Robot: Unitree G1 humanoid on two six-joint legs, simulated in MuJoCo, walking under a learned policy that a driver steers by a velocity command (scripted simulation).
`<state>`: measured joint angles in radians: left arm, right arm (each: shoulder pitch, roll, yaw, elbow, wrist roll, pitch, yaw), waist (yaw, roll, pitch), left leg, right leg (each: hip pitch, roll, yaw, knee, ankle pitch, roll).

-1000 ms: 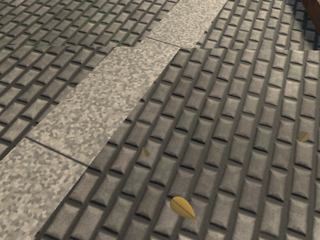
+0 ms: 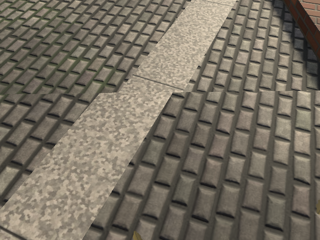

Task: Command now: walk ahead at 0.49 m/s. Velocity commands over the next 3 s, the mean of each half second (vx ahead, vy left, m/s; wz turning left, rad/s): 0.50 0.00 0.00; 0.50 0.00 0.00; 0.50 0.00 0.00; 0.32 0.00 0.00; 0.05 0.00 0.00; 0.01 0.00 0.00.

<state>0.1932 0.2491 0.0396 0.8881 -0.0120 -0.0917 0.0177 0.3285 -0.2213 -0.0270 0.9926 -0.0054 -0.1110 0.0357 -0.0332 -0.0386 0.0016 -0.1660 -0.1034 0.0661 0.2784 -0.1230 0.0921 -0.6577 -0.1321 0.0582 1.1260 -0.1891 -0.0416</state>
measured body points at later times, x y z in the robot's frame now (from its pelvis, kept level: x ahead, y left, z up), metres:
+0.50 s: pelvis +0.27 -0.09 +0.00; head +0.29 -0.10 +0.45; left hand +0.34 +0.17 -0.12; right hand +0.35 -0.36 -0.14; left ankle +0.25 +0.07 -0.65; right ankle +0.30 -0.17 -0.74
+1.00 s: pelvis +0.54 -0.02 -0.01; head +0.58 -0.01 +0.44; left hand +0.55 +0.24 -0.16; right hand +0.69 -0.28 -0.13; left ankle +0.61 +0.06 -0.74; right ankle +0.41 -0.16 -0.65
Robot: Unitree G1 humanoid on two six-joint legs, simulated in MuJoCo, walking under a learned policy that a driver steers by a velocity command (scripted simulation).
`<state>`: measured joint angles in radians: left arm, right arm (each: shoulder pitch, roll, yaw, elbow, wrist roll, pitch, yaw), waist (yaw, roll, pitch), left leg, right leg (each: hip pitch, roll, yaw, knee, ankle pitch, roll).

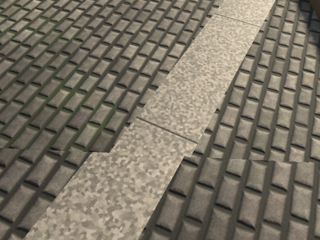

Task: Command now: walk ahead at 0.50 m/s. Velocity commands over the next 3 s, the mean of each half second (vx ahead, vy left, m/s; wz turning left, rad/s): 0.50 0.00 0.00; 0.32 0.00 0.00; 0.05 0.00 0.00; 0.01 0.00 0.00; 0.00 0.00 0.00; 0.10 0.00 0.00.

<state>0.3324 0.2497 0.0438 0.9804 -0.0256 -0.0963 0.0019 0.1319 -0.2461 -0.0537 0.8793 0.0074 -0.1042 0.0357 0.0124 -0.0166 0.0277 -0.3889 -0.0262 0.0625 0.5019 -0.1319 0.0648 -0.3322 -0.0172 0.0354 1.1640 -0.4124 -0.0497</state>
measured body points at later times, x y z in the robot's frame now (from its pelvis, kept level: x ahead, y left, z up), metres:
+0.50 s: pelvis +0.27 -0.05 -0.01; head +0.31 -0.06 +0.44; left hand +0.47 +0.19 -0.11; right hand +0.23 -0.31 -0.16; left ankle +0.09 +0.08 -0.69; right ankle +0.38 -0.14 -0.73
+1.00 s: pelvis +0.49 -0.04 +0.00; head +0.51 -0.02 +0.45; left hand +0.51 +0.22 -0.16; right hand +0.65 -0.28 -0.12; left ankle +0.60 +0.06 -0.73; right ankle +0.39 -0.15 -0.72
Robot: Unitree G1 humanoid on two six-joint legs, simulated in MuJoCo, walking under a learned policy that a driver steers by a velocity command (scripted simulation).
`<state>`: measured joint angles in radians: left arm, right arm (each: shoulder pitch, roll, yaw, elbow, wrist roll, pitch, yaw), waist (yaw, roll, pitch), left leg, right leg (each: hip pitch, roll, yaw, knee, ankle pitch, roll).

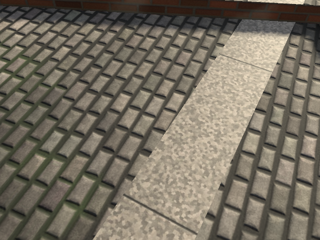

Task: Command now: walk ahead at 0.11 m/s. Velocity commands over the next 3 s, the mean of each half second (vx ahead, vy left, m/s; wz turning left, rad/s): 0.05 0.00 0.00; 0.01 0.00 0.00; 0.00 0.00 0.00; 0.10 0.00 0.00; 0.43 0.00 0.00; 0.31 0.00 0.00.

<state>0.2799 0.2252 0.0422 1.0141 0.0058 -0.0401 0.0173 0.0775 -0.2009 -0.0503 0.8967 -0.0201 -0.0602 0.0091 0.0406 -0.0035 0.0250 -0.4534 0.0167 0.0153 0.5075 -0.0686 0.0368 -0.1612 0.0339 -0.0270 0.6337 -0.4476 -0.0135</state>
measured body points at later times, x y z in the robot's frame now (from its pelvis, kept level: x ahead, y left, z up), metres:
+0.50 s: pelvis +0.06 -0.02 +0.01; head +0.07 -0.02 +0.46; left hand +0.07 +0.22 -0.14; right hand +0.13 -0.27 -0.14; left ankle +0.12 +0.11 -0.73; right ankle +0.03 -0.14 -0.73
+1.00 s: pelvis +0.07 -0.03 +0.01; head +0.08 -0.03 +0.46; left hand +0.06 +0.20 -0.15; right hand +0.13 -0.27 -0.14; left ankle +0.12 +0.11 -0.73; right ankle +0.03 -0.14 -0.73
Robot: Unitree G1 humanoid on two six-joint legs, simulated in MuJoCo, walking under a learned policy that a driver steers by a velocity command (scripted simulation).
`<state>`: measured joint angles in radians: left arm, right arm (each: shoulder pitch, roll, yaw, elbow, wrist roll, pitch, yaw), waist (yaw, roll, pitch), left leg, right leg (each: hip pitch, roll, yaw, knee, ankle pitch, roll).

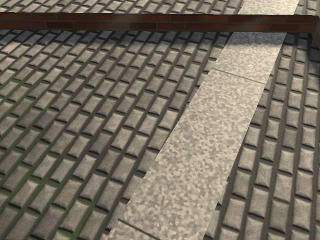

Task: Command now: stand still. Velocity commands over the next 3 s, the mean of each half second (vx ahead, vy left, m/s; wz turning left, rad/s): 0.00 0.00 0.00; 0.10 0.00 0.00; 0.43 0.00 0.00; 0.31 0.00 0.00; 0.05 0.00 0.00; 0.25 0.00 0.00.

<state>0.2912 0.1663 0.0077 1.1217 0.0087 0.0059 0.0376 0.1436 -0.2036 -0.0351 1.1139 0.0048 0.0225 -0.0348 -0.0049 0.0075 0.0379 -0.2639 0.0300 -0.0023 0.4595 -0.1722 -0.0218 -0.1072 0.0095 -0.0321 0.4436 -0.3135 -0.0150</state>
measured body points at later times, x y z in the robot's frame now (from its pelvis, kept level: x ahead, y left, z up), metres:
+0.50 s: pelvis +0.00 +0.00 +0.00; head +0.01 +0.00 +0.45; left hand -0.04 +0.23 -0.16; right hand +0.03 -0.24 -0.16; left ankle +0.05 +0.13 -0.74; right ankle -0.05 -0.11 -0.74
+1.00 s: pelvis +0.05 +0.03 -0.01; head +0.05 +0.04 +0.44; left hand -0.03 +0.27 -0.17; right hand +0.08 -0.23 -0.15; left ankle +0.05 +0.12 -0.74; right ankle -0.05 -0.11 -0.74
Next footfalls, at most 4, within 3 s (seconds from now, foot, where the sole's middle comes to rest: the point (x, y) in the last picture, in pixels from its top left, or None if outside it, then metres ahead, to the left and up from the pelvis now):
1.62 right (210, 232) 0.60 -0.20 -0.94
2.00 left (163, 203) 0.75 0.02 -0.94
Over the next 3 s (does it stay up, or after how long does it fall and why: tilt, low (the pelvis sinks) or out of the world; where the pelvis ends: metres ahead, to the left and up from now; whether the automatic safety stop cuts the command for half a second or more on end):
stays up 0.76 -0.05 -0.15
